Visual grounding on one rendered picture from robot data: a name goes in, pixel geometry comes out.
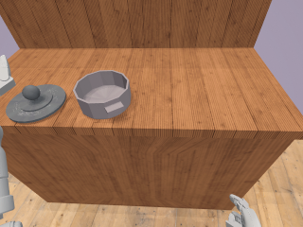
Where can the right robot hand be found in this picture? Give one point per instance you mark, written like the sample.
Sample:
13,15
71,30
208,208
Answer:
247,217

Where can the left robot hand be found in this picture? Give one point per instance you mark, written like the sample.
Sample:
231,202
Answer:
6,81

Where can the knob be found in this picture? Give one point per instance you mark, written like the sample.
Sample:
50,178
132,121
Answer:
31,92

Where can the robot left forearm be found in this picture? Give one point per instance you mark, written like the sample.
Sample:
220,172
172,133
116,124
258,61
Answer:
6,199

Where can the table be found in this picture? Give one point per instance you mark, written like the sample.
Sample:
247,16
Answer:
207,117

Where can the lid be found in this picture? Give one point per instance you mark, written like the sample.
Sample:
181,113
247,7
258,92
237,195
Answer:
22,110

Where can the pot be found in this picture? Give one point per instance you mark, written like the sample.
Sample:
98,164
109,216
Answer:
103,94

